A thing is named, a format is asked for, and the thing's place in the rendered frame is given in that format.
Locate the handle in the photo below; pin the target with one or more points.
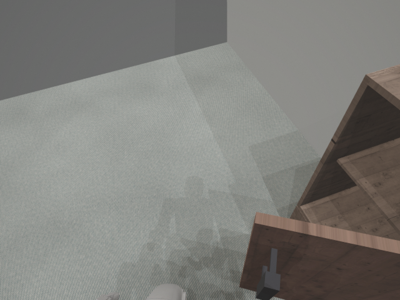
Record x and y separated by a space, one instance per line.
269 285

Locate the left robot thigh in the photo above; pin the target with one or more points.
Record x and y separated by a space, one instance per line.
167 292

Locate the cupboard door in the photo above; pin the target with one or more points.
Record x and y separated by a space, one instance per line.
319 262

